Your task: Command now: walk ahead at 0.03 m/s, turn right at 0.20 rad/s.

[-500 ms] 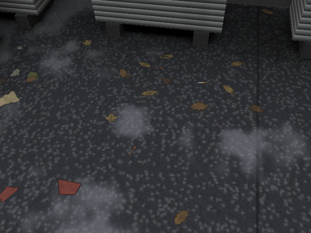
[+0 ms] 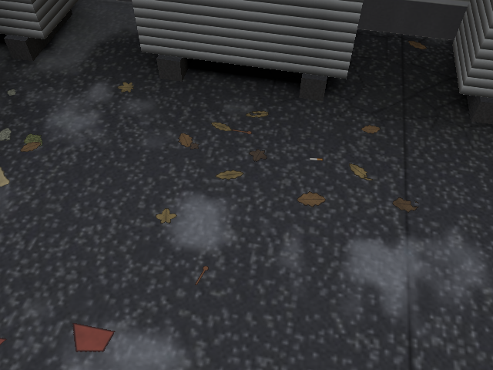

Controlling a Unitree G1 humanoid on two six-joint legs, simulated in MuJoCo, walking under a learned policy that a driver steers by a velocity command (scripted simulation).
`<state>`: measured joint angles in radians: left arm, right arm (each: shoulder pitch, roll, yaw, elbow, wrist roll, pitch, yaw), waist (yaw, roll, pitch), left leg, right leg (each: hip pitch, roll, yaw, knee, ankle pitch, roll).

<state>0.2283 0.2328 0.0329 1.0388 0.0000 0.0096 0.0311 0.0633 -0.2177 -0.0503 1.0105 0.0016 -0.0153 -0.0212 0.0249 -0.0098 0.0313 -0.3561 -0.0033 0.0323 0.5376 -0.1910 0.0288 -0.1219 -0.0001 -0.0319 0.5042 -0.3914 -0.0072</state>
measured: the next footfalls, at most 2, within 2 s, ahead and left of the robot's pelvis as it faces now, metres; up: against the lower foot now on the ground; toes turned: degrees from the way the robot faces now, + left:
left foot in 0.82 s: +0.07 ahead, +0.06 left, +0.00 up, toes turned -21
right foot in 1.20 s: +0.24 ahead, -0.27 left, +0.00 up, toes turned -21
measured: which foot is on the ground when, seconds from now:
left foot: down 0.00-0.28, up 0.30-0.80, down 0.82-1.00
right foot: down 0.00-0.82, up 0.84-1.00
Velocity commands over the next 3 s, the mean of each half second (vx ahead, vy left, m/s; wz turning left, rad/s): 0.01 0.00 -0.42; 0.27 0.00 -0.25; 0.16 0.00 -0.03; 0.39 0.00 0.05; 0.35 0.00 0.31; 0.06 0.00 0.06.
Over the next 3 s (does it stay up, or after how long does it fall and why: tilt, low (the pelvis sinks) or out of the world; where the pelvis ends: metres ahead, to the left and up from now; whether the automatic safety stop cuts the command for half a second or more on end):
stays up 0.64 -0.33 0.00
